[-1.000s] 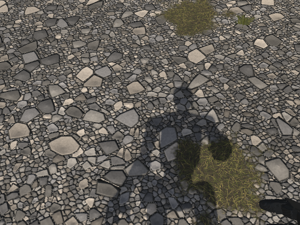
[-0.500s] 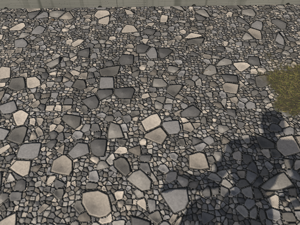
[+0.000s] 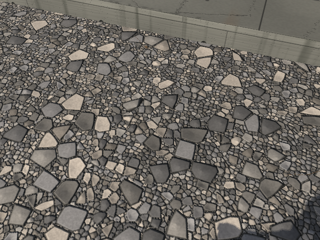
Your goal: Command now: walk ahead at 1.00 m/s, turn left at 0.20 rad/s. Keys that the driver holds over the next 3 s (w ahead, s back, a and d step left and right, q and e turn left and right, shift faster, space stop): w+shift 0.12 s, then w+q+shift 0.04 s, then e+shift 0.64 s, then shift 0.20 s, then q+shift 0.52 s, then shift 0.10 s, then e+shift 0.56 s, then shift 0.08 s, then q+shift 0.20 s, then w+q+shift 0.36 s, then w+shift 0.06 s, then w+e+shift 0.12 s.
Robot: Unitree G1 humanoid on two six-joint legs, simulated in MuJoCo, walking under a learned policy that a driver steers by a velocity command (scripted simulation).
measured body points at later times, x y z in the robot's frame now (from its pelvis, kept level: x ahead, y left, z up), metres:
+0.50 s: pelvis +0.42 -0.04 +0.01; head +0.47 -0.04 +0.45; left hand +0.50 +0.24 -0.12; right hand +0.63 -0.31 -0.06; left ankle +0.56 +0.10 -0.68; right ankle +0.44 -0.13 -0.73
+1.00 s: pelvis +0.56 -0.02 +0.00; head +0.59 -0.04 +0.45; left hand +0.86 +0.11 -0.08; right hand +0.52 -0.33 -0.10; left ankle +0.68 +0.06 -0.73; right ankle +0.50 -0.14 -0.70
